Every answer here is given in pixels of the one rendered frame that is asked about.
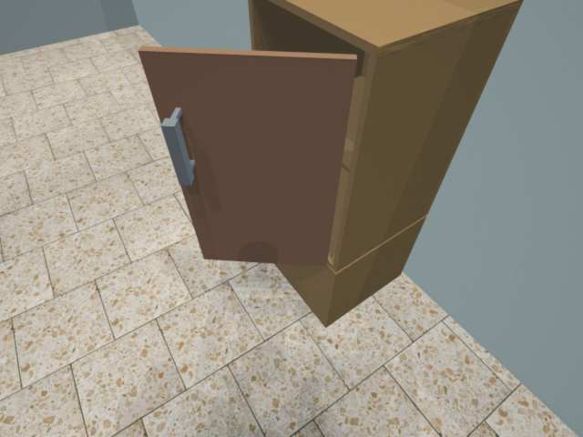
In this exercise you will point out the handle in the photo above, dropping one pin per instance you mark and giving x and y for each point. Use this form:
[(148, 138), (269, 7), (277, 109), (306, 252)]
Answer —
[(177, 149)]

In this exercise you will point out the cupboard door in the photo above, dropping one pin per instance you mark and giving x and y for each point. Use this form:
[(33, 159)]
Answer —
[(267, 131)]

